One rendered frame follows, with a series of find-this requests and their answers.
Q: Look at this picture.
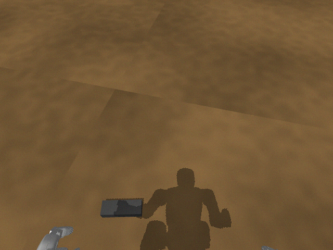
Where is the carton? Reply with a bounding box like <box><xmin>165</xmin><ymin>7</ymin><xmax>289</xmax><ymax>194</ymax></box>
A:
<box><xmin>100</xmin><ymin>199</ymin><xmax>143</xmax><ymax>218</ymax></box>

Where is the left robot hand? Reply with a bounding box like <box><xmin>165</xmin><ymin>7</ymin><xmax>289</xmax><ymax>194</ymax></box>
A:
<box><xmin>37</xmin><ymin>226</ymin><xmax>80</xmax><ymax>250</ymax></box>

